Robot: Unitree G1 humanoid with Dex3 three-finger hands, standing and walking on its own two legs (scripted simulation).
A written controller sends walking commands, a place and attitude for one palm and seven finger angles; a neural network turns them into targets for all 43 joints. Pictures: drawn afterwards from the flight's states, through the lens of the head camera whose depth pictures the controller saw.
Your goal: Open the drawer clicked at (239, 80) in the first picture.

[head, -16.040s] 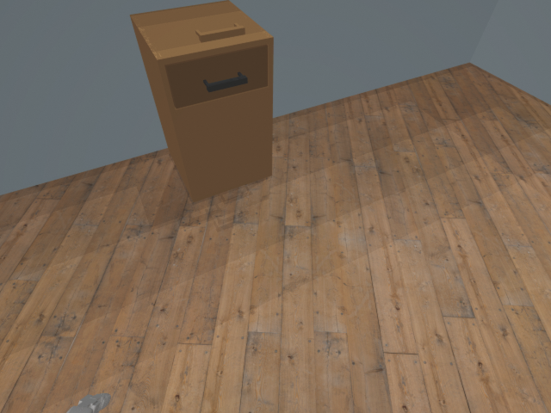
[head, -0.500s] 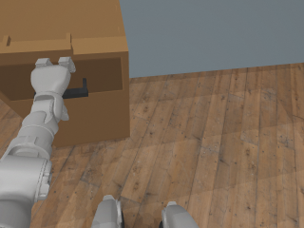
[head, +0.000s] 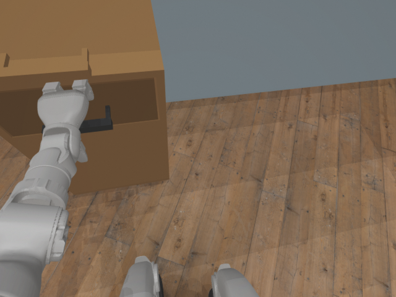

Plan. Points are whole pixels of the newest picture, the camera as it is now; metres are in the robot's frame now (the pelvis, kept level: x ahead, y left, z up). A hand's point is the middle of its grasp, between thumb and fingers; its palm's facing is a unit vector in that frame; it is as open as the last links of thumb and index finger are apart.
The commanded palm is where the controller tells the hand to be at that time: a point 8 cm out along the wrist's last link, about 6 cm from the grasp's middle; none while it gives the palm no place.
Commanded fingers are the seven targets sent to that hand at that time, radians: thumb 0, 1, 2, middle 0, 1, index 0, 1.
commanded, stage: move the hooked fingers above the handle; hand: left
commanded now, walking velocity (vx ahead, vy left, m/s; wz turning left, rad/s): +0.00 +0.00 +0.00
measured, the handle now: (78, 120) +0.54 +0.26 -0.07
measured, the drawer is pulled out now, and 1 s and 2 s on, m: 0.00 0.00 0.00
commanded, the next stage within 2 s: lower the fingers behind the handle in 0.62 s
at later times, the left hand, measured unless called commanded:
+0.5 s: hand (77, 127) +0.48 +0.24 -0.02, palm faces -0.11 -0.07 -0.99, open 13.8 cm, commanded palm +0.48 +0.23 +0.04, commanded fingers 0.00 -0.50 0.30 -0.30 -1.20 -0.30 -1.20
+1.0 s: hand (72, 130) +0.48 +0.25 -0.03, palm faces -0.14 -0.07 -0.99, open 13.8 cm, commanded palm +0.48 +0.24 +0.02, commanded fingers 0.00 -0.50 0.30 -0.30 -1.20 -0.30 -1.20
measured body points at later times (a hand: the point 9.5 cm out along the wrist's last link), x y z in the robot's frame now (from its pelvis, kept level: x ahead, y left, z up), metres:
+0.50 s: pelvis +0.00 +0.00 +0.00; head +0.13 +0.03 +0.43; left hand +0.48 +0.24 +0.03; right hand +0.01 -0.27 -0.12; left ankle +0.06 +0.11 -0.65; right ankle -0.02 -0.14 -0.65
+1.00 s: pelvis +0.00 +0.00 -0.01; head +0.13 +0.03 +0.42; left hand +0.48 +0.25 +0.03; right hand +0.00 -0.27 -0.12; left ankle +0.06 +0.11 -0.65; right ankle -0.02 -0.14 -0.65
